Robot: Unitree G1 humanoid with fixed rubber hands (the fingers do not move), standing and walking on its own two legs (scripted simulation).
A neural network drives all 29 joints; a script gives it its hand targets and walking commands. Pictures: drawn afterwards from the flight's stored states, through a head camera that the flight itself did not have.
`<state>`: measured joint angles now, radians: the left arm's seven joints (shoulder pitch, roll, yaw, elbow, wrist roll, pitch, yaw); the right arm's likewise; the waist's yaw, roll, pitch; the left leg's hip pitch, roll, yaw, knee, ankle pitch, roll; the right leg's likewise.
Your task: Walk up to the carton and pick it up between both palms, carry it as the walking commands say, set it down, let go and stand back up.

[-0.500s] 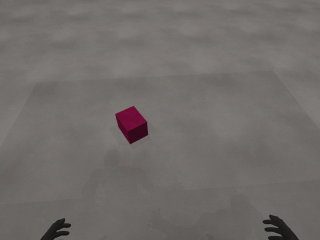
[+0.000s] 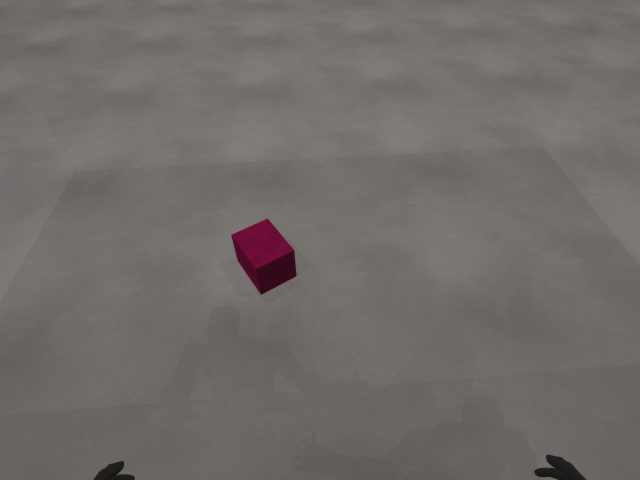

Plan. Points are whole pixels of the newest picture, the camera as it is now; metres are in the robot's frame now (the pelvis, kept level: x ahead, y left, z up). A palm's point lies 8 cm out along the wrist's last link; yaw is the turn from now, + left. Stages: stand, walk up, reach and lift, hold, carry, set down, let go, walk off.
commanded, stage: stand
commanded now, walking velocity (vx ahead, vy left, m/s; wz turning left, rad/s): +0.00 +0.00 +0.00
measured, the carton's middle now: (264, 255) +1.05 +0.24 -0.70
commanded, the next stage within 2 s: walk up in 0.32 s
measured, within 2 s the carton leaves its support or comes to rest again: neither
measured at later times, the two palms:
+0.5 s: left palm out of the picture +0.10 +0.31 -0.10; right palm out of the picture +0.10 -0.31 -0.10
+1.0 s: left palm out of the picture +0.16 +0.41 -0.09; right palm (527, 425) +0.22 -0.26 -0.08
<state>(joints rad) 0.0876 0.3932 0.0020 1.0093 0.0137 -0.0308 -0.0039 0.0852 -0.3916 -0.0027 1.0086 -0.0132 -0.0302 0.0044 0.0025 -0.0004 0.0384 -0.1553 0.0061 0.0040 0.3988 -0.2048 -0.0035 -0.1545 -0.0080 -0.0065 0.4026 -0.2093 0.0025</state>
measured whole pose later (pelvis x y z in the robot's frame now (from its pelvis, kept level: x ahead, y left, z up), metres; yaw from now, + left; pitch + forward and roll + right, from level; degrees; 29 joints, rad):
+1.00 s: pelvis +0.11 +0.07 -0.01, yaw +10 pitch -1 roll +1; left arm 0.26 0.48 0.08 0.80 0.02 -0.05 -0.07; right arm 0.35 -0.47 -0.07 0.77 -0.02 -0.08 0.06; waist -0.04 -0.04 0.02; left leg -0.23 -0.01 0.02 0.54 -0.28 0.04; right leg -0.46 -0.08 -0.02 0.84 -0.37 0.00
